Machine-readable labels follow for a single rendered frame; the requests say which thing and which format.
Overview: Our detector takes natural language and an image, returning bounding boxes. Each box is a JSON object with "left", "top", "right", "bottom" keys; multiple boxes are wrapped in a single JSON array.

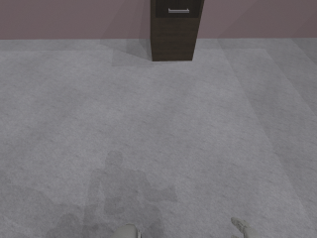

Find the cabinet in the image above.
[{"left": 150, "top": 0, "right": 205, "bottom": 61}]

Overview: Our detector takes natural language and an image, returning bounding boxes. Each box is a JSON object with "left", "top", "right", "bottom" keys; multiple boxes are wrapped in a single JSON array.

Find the handle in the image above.
[{"left": 168, "top": 8, "right": 189, "bottom": 13}]

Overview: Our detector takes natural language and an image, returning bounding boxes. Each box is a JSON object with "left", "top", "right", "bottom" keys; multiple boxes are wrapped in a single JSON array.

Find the right robot hand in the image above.
[{"left": 231, "top": 216, "right": 261, "bottom": 238}]

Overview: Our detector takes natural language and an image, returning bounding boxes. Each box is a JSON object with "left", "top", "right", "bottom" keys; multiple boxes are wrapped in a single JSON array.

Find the drawer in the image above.
[{"left": 156, "top": 0, "right": 202, "bottom": 18}]

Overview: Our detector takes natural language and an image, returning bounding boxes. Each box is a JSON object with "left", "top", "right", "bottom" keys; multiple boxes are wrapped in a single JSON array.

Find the left robot thigh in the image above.
[{"left": 110, "top": 225, "right": 142, "bottom": 238}]

